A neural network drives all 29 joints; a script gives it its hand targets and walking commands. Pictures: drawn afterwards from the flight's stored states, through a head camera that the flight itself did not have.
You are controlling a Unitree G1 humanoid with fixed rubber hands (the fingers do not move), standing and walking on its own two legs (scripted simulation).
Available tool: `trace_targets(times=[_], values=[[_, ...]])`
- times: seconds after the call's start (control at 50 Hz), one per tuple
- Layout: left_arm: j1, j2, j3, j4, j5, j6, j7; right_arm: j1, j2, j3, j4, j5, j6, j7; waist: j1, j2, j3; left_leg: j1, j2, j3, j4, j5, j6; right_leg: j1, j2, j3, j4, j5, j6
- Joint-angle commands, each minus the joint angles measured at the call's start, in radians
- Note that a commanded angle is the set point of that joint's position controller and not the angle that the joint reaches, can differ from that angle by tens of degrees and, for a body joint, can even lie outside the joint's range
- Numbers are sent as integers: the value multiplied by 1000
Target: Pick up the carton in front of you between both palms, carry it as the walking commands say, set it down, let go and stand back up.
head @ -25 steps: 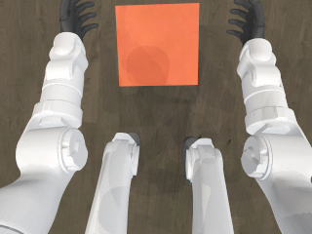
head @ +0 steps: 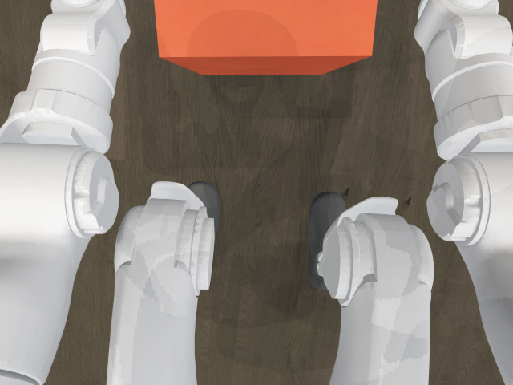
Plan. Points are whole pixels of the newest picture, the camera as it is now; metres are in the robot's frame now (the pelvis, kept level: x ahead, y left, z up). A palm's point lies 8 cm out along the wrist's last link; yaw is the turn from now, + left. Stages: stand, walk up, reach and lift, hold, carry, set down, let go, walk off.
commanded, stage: reach and lift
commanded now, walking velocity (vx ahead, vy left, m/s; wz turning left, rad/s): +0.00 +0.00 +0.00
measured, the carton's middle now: out of the picture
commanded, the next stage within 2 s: none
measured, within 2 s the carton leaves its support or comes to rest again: leaves its support in 0.78 s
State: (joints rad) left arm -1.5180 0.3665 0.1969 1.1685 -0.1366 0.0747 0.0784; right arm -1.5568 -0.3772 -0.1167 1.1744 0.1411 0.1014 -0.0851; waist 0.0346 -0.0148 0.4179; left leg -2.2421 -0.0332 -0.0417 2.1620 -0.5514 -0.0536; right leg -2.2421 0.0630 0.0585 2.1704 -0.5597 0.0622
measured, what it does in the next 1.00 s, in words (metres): stands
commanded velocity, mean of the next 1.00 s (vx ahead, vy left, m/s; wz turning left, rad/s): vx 0.00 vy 0.00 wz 0.00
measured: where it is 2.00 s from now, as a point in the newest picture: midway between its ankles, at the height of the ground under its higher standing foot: (261, 251)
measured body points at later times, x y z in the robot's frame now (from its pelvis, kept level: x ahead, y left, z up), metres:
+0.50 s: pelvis +0.01 +0.00 -0.01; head +0.39 +0.01 +0.23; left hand +0.56 +0.18 -0.19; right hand +0.58 -0.13 -0.20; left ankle +0.12 +0.13 -0.34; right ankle +0.12 -0.13 -0.34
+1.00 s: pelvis +0.01 +0.00 +0.00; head +0.33 +0.00 +0.32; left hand +0.57 +0.17 -0.08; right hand +0.57 -0.13 -0.10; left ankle +0.12 +0.13 -0.34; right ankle +0.12 -0.13 -0.34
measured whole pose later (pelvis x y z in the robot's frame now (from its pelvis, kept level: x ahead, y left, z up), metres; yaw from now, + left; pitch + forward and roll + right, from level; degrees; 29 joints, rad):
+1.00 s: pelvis +0.01 +0.00 +0.00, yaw +0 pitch +39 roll +1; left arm -1.30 0.17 0.33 0.80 -0.02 0.30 0.14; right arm -1.27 -0.16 -0.29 0.81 0.03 0.29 -0.13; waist 0.03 -0.01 0.12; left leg -2.26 -0.09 -0.07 2.15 -0.58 -0.09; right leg -2.25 0.11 0.08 2.17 -0.60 0.09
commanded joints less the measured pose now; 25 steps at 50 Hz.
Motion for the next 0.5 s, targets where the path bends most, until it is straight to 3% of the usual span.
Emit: trace_targets(times=[0.0,0.02,0.04,0.06,0.08,0.1,0.12,0.14,0.16,0.18,0.2,0.22,0.24,0.26,0.28,0.3,0.32,0.34,0.36,0.38,0.4,0.42,0.44,0.46,0.48], values=[[-351,140,-59,-155,-58,-49,21,-310,-137,30,-108,42,-60,-1,17,-23,-1218,600,22,59,-116,332,7,490,-23,-114,-92,251,0],[-322,162,-56,-150,-39,-50,23,-339,-101,82,-143,91,-66,-9,65,-20,-1271,602,21,79,-132,341,15,551,-17,-96,-72,309,4],[-313,108,-73,-144,-78,-42,19,-334,-152,39,-132,75,-75,-16,28,14,-1292,611,17,90,-108,346,10,570,-17,-106,-83,295,-8],[-350,125,-69,-172,-68,-39,26,-350,-148,65,-111,70,-74,-27,22,-1,-1325,626,25,101,-104,359,-4,613,-15,-88,-91,333,-17],[-312,125,-77,-229,-76,-46,28,-301,-133,98,-211,100,-77,-24,59,-32,-1359,656,15,74,-89,449,15,606,-2,-103,-51,411,-7],[-318,92,-79,-111,-88,-35,27,-344,-119,105,-153,116,-82,-20,61,-39,-1321,660,5,93,-100,441,18,621,3,-98,-78,407,-9],[-310,114,-77,-130,-66,-32,34,-323,-139,90,-153,111,-79,-21,47,-6,-1340,704,13,71,-101,460,11,614,4,-96,-67,403,1],[-301,96,-123,-105,-98,-22,37,-297,-149,70,-81,110,-65,-26,-4,32,-1329,713,12,91,-107,429,-6,587,2,-108,-77,365,-5],[-300,83,-90,-143,-84,-26,38,-285,-163,21,-134,71,-70,-31,18,12,-1337,742,-4,55,-110,456,4,547,-11,-121,-52,360,1],[-267,37,-112,-173,-111,-33,33,-203,-133,42,-48,65,-67,-21,-1,-11,-1316,778,-16,78,-115,453,-3,501,-9,-147,-84,317,10],[-145,39,-78,-47,-85,-19,27,-166,-132,61,-16,67,-64,-23,19,-2,-1185,674,2,79,-107,376,-7,503,0,-117,-108,263,4],[-147,62,-81,-68,-62,-23,27,-148,-118,-16,-20,37,-62,-24,-27,41,-1181,666,3,74,-102,367,-9,466,-7,-120,-86,288,7],[-164,68,-48,-84,-67,-27,23,-125,-84,39,-30,81,-57,-16,7,27,-1259,706,7,82,-93,410,2,496,0,-114,-101,308,7],[-136,37,-73,-99,-70,-26,23,-106,-83,27,-64,35,-61,-9,-28,-7,-1258,665,-4,62,-112,418,2,499,4,-129,-89,325,6],[-129,37,-52,-132,-58,-31,29,-120,-95,13,-28,26,-70,-11,0,-12,-1245,620,-15,85,-120,386,-7,489,3,-131,-113,293,-1],[-146,80,-73,-93,-46,-42,30,-172,-74,64,-61,42,-72,-12,2,-40,-1274,628,6,68,-117,429,-10,572,2,-122,-86,383,11],[-159,59,-46,-101,-85,-52,23,-179,-49,57,-106,47,-74,-20,45,-53,-1291,621,-25,108,-90,448,1,543,11,-114,-128,360,9],[-178,63,-70,-165,-47,-53,32,-232,-18,86,-155,66,-78,-21,54,-25,-1321,629,-9,94,-81,469,9,560,10,-103,-84,404,-2],[-180,47,-48,-206,-29,-58,41,-248,1,111,-135,84,-75,-14,104,-54,-1314,596,-17,115,-136,422,3,557,20,-117,-108,355,6],[-240,-39,-124,-133,-81,-48,28,-213,51,90,-110,77,-67,-10,15,-12,-1262,582,-11,96,-106,417,4,539,12,-101,-124,362,-11],[-251,-25,-57,-236,-57,-52,28,-281,64,109,-226,75,-76,-19,91,-52,-1282,577,-32,101,-115,391,17,520,20,-107,-127,324,-3],[-307,-133,-150,-225,-91,-39,13,-325,146,120,-173,72,-65,-7,24,-37,-1267,568,-18,75,-152,380,15,580,17,-121,-106,359,-1],[-448,-267,-177,-175,-104,-30,-27,-409,336,158,-200,107,-53,27,52,-42,-1220,537,-26,120,-116,299,26,515,22,-102,-146,265,-5],[-460,-359,-165,-173,-81,-17,-51,-447,412,160,-170,73,-38,47,65,-64,-1252,580,-33,109,-132,296,18,575,24,-117,-120,266,-7],[-555,-560,-226,-214,-78,-2,-96,-485,589,159,-149,56,-30,90,21,-6,-1124,527,-51,97,-150,241,16,480,45,-126,-122,211,-23]])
